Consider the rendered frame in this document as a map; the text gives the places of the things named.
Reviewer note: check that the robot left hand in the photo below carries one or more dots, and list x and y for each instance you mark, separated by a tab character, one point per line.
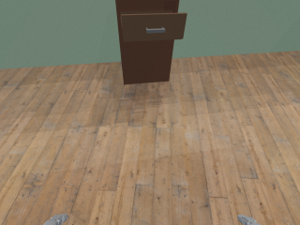
57	219

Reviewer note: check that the cabinet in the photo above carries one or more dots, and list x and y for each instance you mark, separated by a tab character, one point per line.
145	61

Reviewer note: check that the handle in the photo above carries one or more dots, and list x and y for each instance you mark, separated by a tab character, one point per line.
155	30

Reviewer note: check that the drawer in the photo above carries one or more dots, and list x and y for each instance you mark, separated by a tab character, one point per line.
134	24

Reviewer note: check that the robot right hand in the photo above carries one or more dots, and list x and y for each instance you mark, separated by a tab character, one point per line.
247	220

